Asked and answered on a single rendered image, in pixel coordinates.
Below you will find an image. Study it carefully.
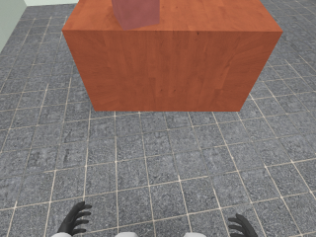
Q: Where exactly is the carton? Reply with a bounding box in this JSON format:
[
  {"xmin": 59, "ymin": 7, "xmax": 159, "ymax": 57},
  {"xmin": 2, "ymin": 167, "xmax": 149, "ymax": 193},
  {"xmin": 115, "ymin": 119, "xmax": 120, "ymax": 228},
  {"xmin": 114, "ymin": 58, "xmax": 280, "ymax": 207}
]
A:
[{"xmin": 112, "ymin": 0, "xmax": 160, "ymax": 31}]

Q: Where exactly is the right robot hand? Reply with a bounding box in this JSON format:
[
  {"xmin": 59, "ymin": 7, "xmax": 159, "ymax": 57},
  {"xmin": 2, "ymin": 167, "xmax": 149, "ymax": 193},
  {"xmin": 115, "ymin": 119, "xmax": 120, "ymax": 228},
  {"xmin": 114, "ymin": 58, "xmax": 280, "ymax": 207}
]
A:
[{"xmin": 228, "ymin": 213, "xmax": 259, "ymax": 237}]

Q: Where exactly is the left robot hand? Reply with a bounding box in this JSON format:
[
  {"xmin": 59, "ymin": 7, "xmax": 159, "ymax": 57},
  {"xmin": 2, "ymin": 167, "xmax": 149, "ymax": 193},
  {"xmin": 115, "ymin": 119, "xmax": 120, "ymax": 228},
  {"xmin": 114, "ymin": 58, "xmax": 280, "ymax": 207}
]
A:
[{"xmin": 57, "ymin": 200, "xmax": 92, "ymax": 236}]

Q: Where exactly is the pedestal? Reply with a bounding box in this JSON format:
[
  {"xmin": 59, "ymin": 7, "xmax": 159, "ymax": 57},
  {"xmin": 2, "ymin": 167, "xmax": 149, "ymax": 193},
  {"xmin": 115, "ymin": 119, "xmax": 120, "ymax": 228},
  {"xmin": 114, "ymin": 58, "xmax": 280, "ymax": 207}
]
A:
[{"xmin": 62, "ymin": 0, "xmax": 283, "ymax": 112}]

